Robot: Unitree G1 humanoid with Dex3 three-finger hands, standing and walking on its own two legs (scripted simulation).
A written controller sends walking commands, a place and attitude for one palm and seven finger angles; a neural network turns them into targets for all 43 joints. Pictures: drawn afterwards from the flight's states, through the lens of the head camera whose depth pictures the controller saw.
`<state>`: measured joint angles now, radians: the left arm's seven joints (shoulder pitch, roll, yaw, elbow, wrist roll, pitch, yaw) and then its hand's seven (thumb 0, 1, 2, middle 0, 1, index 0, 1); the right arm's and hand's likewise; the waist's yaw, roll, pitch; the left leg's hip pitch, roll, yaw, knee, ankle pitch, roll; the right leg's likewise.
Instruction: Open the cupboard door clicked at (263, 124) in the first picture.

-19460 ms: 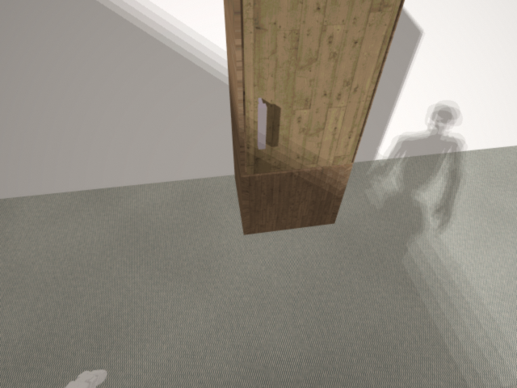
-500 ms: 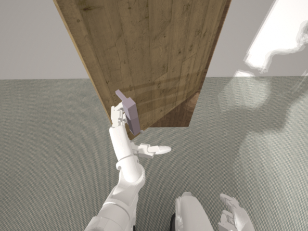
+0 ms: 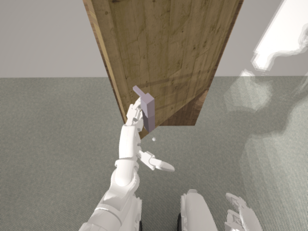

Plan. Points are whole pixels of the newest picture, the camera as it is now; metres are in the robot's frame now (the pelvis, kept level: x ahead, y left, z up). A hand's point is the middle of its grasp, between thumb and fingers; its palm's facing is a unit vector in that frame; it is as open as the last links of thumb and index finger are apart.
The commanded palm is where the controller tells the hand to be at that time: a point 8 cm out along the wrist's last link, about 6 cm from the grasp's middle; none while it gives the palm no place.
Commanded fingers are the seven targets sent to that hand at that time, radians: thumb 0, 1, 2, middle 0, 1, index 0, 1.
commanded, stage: slide the hand sideways off the handle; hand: left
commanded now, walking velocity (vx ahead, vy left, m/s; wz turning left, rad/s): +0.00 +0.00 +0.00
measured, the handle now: (143, 110) +0.42 +0.04 +0.03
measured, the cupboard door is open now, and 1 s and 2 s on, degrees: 41 41 41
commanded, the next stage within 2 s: draw the hand back to the body in 0.86 s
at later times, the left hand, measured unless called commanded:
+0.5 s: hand (140, 157) +0.29 +0.04 +0.03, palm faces -0.06 -1.00 -0.01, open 16.4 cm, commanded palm +0.26 +0.10 +0.02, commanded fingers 0.00 -0.50 0.30 -0.15 -0.30 -0.15 -0.30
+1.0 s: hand (125, 172) +0.26 +0.08 +0.02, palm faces -0.07 -1.00 -0.01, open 16.3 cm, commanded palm +0.23 +0.14 +0.03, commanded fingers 0.00 -0.50 0.30 -0.15 -0.30 -0.15 -0.30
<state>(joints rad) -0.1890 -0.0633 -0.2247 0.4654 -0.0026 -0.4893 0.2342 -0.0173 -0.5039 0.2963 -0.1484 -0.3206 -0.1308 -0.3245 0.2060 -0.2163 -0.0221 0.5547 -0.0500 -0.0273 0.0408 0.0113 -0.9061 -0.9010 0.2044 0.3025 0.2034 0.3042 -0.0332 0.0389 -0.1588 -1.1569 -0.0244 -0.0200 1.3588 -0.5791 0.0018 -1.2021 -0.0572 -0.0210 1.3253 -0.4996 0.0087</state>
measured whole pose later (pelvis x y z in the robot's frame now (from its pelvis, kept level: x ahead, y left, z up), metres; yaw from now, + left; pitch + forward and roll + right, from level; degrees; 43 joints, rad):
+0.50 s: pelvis +0.01 -0.02 +0.00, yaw +1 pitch +22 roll +0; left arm 0.10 0.02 -0.22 0.21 0.03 -0.53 0.13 -0.02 -0.50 0.30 -0.15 -0.30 -0.15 -0.30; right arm 0.16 -0.20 -0.01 0.49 -0.04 -0.02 0.02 0.01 -0.91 -0.90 0.21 0.30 0.20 0.30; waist 0.01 0.01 -0.18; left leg -1.15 -0.02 -0.04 1.38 -0.61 -0.02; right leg -1.20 -0.05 -0.04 1.36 -0.55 -0.01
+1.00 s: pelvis +0.01 -0.02 -0.02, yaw +1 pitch +22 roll +0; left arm 0.29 0.10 -0.12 0.02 -0.08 -0.46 -0.04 -0.02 -0.50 0.30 -0.15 -0.30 -0.15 -0.30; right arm 0.17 -0.22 -0.01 0.46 -0.02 -0.06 -0.01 0.01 -0.90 -0.90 0.21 0.30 0.20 0.30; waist 0.01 0.02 -0.17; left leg -1.19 -0.01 -0.06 1.45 -0.64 -0.03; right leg -1.24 -0.04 -0.06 1.43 -0.57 -0.02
